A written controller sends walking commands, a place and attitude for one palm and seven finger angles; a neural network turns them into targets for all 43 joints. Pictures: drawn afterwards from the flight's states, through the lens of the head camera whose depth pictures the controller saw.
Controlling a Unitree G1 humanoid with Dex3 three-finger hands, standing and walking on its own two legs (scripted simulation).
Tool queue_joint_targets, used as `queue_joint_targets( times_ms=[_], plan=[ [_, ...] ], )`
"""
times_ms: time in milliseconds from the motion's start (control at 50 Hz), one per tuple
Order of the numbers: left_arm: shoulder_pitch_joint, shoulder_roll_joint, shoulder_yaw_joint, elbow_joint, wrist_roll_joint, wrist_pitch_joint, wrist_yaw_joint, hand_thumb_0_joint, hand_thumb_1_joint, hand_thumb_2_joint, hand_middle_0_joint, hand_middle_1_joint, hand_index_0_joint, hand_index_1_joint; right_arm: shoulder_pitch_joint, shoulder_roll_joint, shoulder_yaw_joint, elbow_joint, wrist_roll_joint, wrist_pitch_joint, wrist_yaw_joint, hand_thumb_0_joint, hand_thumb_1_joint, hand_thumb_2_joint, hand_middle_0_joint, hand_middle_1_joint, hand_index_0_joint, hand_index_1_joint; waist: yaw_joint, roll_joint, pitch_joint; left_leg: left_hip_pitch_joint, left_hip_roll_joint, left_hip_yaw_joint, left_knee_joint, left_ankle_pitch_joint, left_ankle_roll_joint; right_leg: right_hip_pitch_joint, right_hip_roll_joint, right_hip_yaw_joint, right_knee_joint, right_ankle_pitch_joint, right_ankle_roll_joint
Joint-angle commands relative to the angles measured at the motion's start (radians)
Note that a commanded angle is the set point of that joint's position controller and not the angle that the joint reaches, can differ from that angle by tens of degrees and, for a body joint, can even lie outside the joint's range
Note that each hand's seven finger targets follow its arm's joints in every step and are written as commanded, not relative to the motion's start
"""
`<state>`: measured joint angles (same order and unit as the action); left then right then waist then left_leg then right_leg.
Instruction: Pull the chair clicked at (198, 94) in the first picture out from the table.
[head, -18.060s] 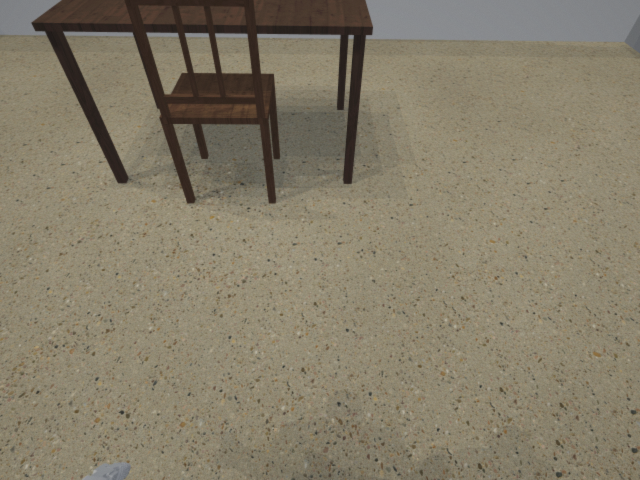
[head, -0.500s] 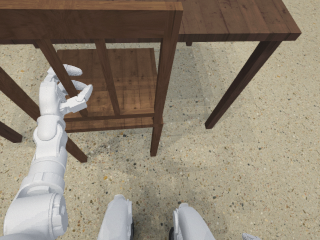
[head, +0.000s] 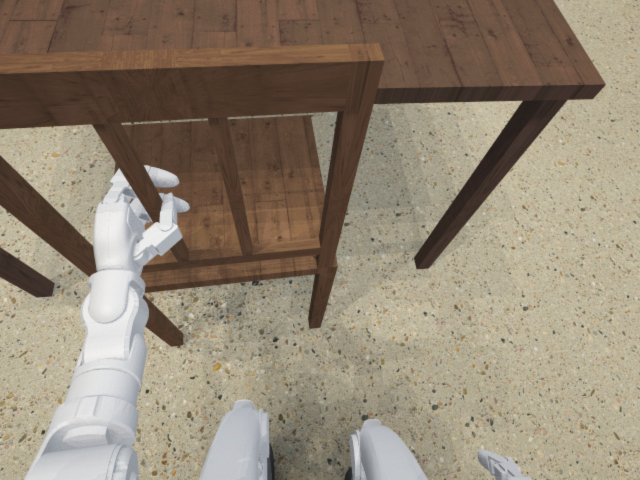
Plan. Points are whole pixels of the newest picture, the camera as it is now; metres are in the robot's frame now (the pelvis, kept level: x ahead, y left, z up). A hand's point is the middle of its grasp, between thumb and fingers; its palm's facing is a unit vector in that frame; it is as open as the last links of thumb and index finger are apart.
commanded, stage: hook a spindle and tug to test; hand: left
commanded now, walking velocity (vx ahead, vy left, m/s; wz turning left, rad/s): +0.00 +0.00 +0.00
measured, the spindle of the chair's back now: (154, 205) +0.44 +0.21 +0.02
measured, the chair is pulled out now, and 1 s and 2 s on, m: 0.02 0.11 0.17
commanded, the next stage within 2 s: step backward, pulling the chair out in 0.20 s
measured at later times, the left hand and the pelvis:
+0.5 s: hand (175, 230) +0.40 +0.17 +0.03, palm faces +0.17 -0.98 -0.13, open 5.1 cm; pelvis +0.01 -0.01 +0.06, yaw +1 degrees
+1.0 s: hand (192, 289) +0.33 +0.14 +0.04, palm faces +0.07 -0.99 -0.16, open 4.8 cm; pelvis -0.04 -0.01 +0.10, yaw +1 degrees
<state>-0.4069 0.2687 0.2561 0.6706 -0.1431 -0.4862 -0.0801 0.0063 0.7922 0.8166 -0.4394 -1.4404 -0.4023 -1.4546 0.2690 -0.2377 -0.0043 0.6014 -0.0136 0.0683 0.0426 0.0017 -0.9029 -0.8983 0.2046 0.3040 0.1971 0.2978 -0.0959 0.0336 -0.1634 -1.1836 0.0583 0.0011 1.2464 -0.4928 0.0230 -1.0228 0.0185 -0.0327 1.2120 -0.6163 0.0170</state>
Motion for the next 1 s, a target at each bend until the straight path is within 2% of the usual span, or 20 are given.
queue_joint_targets(
  times_ms=[0, 100, 120, 180, 260, 280, 300, 320, 340, 360, 400, 480, 520, 560, 640, 720, 760, 900, 920, 980],
  plan=[
    [-0.201, 0.114, -0.014, -0.226, 0.009, -0.072, -0.013, 0.000, 0.900, 0.900, -0.500, -1.450, -0.500, -1.450, 0.086, -0.165, -0.071, -0.083, -0.001, -0.027, -0.011, 0.000, -0.900, -0.900, 0.200, 0.300, 0.200, 0.300, 0.003, 0.087, -0.453, 0.565, -0.014, -0.062, -0.114, 0.464, -0.018, 0.021, 0.027, -0.029, -0.124, 0.429, -0.048],
    [-0.151, 0.094, -0.031, -0.247, 0.004, -0.062, -0.012, 0.000, 0.900, 0.900, -0.500, -1.450, -0.500, -1.450, 0.069, -0.160, -0.070, -0.097, 0.003, -0.028, -0.012, 0.000, -0.900, -0.900, 0.200, 0.300, 0.200, 0.300, 0.010, 0.059, -0.449, 0.550, -0.020, -0.055, -0.117, 0.449, -0.014, 0.052, 0.025, -0.028, -0.132, 0.441, -0.047],
    [-0.144, 0.119, -0.013, -0.249, 0.006, -0.063, -0.010, 0.000, 0.900, 0.900, -0.500, -1.450, -0.500, -1.450, 0.070, -0.163, -0.068, -0.096, 0.003, -0.028, -0.013, 0.000, -0.900, -0.900, 0.200, 0.300, 0.200, 0.300, 0.014, 0.053, -0.451, 0.538, -0.020, -0.056, -0.116, 0.450, -0.012, 0.060, 0.026, -0.027, -0.127, 0.446, -0.049],
    [-0.206, 0.118, -0.019, -0.216, 0.011, -0.065, -0.010, 0.000, 0.900, 0.900, -0.500, -1.450, -0.500, -1.450, 0.062, -0.162, -0.065, -0.086, 0.004, -0.028, -0.018, 0.000, -0.900, -0.900, 0.200, 0.300, 0.200, 0.300, -0.005, 0.051, -0.407, 0.505, -0.022, -0.051, -0.110, 0.384, -0.012, 0.030, 0.024, -0.022, -0.134, 0.405, -0.044],
    [-0.269, 0.132, -0.014, -0.194, 0.021, -0.073, -0.010, 0.000, 0.900, 0.900, -0.500, -1.450, -0.500, -1.450, 0.064, -0.164, -0.064, -0.078, 0.000, -0.030, -0.024, 0.000, -0.900, -0.900, 0.200, 0.300, 0.200, 0.300, -0.010, 0.063, -0.424, 0.505, -0.023, -0.056, -0.100, 0.372, -0.012, 0.011, 0.023, -0.021, -0.124, 0.385, -0.046],
    [-0.304, 0.112, -0.035, -0.195, 0.020, -0.074, -0.011, 0.000, 0.900, 0.900, -0.500, -1.450, -0.500, -1.450, 0.062, -0.161, -0.063, -0.076, 0.000, -0.032, -0.024, 0.000, -0.900, -0.900, 0.200, 0.300, 0.200, 0.300, -0.016, 0.079, -0.422, 0.511, -0.025, -0.055, -0.100, 0.365, -0.011, 0.007, 0.022, -0.021, -0.129, 0.381, -0.046],
    [-0.438, 0.475, 0.089, -0.362, 0.120, 0.041, 0.097, 0.000, 0.900, 0.900, -0.500, -1.450, -0.500, -1.450, 0.103, -0.170, -0.061, -0.146, 0.051, 0.030, -0.053, 0.000, -0.900, -0.900, 0.200, 0.300, 0.200, 0.300, 0.064, 0.172, -0.653, 0.818, -0.006, -0.034, -0.297, 0.359, 0.009, 0.400, -0.035, 0.065, -0.309, 0.430, -0.058],
    [-0.432, 0.423, 0.063, -0.396, 0.124, 0.102, 0.141, 0.000, 0.900, 0.900, -0.500, -1.450, -0.500, -1.450, 0.116, -0.152, -0.057, -0.174, 0.056, 0.039, -0.079, 0.000, -0.900, -0.900, 0.200, 0.300, 0.200, 0.300, 0.046, 0.216, -0.627, 0.887, -0.023, -0.031, -0.330, 0.415, 0.010, 0.422, -0.021, 0.047, -0.358, 0.542, -0.054],
    [-0.341, 0.331, 0.006, -0.329, 0.123, 0.163, 0.159, 0.000, 0.900, 0.900, -0.500, -1.450, -0.500, -1.450, 0.083, -0.143, -0.047, -0.166, 0.060, 0.044, -0.094, 0.000, -0.900, -0.900, 0.200, 0.300, 0.200, 0.300, 0.034, 0.187, -0.563, 0.873, -0.016, -0.041, -0.350, 0.459, 0.011, 0.423, -0.027, 0.040, -0.371, 0.607, -0.046],
    [-0.248, 0.243, -0.052, -0.213, 0.124, 0.216, 0.166, 0.000, 0.900, 0.900, -0.500, -1.450, -0.500, -1.450, 0.078, -0.139, -0.042, -0.154, 0.063, 0.054, -0.102, 0.000, -0.900, -0.900, 0.200, 0.300, 0.200, 0.300, 0.027, 0.123, -0.458, 0.840, 0.002, -0.063, -0.397, 0.399, 0.008, 0.416, -0.027, 0.020, -0.390, 0.537, -0.037],
    [-0.220, 0.199, -0.087, -0.105, 0.120, 0.276, 0.184, 0.000, 0.900, 0.900, -0.500, -1.450, -0.500, -1.450, 0.060, -0.143, -0.035, -0.131, 0.064, 0.063, -0.118, 0.000, -0.900, -0.900, 0.200, 0.300, 0.200, 0.300, 0.023, 0.064, -0.320, 0.734, 0.017, -0.068, -0.444, 0.399, 0.025, 0.472, -0.042, 0.035, -0.441, 0.568, -0.021],
    [-0.316, 0.197, -0.099, 0.039, 0.126, 0.284, 0.198, 0.000, 0.900, 0.900, -0.500, -1.450, -0.500, -1.450, 0.076, -0.155, -0.036, -0.083, 0.055, 0.053, -0.131, 0.000, -0.900, -0.900, 0.200, 0.300, 0.200, 0.300, 0.021, 0.039, -0.287, 0.816, 0.049, -0.058, -0.502, 0.634, 0.019, 0.589, -0.065, 0.045, -0.525, 0.745, 0.003],
    [-0.360, 0.205, -0.097, 0.079, 0.127, 0.262, 0.195, 0.000, 0.900, 0.900, -0.500, -1.450, -0.500, -1.450, 0.079, -0.159, -0.042, -0.069, 0.051, 0.047, -0.133, 0.000, -0.900, -0.900, 0.200, 0.300, 0.200, 0.300, 0.025, 0.092, -0.283, 0.872, 0.057, -0.058, -0.525, 0.743, 0.016, 0.620, -0.077, 0.050, -0.549, 0.813, 0.005],
    [-0.345, 0.177, -0.114, 0.136, 0.130, 0.250, 0.188, 0.000, 0.900, 0.900, -0.500, -1.450, -0.500, -1.450, 0.080, -0.155, -0.044, -0.053, 0.048, 0.044, -0.133, 0.000, -0.900, -0.900, 0.200, 0.300, 0.200, 0.300, 0.028, 0.121, -0.271, 0.932, 0.072, -0.077, -0.546, 0.844, 0.016, 0.631, -0.072, 0.045, -0.562, 0.811, 0.002],
    [-0.312, 0.155, -0.131, 0.151, 0.125, 0.238, 0.171, 0.000, 0.900, 0.900, -0.500, -1.450, -0.500, -1.450, 0.063, -0.156, -0.051, -0.045, 0.049, 0.037, -0.135, 0.000, -0.900, -0.900, 0.200, 0.300, 0.200, 0.300, 0.037, 0.140, -0.264, 0.994, 0.092, -0.103, -0.589, 0.892, 0.018, 0.653, -0.061, 0.040, -0.596, 0.753, -0.003],
    [-0.249, 0.160, -0.122, 0.118, 0.119, 0.230, 0.163, 0.000, 0.900, 0.900, -0.500, -1.450, -0.500, -1.450, 0.040, -0.161, -0.057, -0.054, 0.047, 0.029, -0.138, 0.000, -0.900, -0.900, 0.200, 0.300, 0.200, 0.300, 0.047, 0.136, -0.273, 1.024, 0.106, -0.120, -0.627, 0.890, 0.019, 0.685, -0.053, 0.037, -0.613, 0.713, -0.007],
    [-0.236, 0.135, -0.142, 0.083, 0.115, 0.226, 0.158, 0.000, 0.900, 0.900, -0.500, -1.450, -0.500, -1.450, 0.021, -0.152, -0.055, -0.061, 0.045, 0.024, -0.134, 0.000, -0.900, -0.900, 0.200, 0.300, 0.200, 0.300, 0.047, 0.146, -0.272, 1.034, 0.115, -0.121, -0.646, 0.856, 0.023, 0.684, -0.048, 0.036, -0.618, 0.656, -0.006],
    [-0.287, 0.142, -0.159, 0.072, 0.107, 0.215, 0.168, 0.000, 0.900, 0.900, -0.500, -1.450, -0.500, -1.450, -0.006, -0.155, -0.054, -0.050, 0.052, -0.013, -0.145, 0.000, -0.900, -0.900, 0.200, 0.300, 0.200, 0.300, 0.043, 0.110, -0.209, 0.950, 0.111, -0.108, -0.704, 0.566, 0.019, 0.719, -0.062, 0.053, -0.658, 0.546, -0.012],
    [-0.291, 0.172, -0.139, 0.084, 0.110, 0.214, 0.173, 0.000, 0.900, 0.900, -0.500, -1.450, -0.500, -1.450, -0.006, -0.161, -0.057, -0.040, 0.052, -0.020, -0.150, 0.000, -0.900, -0.900, 0.200, 0.300, 0.200, 0.300, 0.044, 0.109, -0.201, 0.945, 0.111, -0.108, -0.710, 0.528, 0.021, 0.717, -0.066, 0.059, -0.665, 0.528, -0.012],
    [-0.343, 0.142, -0.168, 0.119, 0.108, 0.201, 0.177, 0.000, 0.900, 0.900, -0.500, -1.450, -0.500, -1.450, -0.011, -0.154, -0.054, -0.016, 0.054, -0.048, -0.154, 0.000, -0.900, -0.900, 0.200, 0.300, 0.200, 0.300, 0.040, 0.079, -0.167, 0.930, 0.102, -0.112, -0.722, 0.414, 0.019, 0.695, -0.075, 0.070, -0.686, 0.450, -0.013]
  ],
)
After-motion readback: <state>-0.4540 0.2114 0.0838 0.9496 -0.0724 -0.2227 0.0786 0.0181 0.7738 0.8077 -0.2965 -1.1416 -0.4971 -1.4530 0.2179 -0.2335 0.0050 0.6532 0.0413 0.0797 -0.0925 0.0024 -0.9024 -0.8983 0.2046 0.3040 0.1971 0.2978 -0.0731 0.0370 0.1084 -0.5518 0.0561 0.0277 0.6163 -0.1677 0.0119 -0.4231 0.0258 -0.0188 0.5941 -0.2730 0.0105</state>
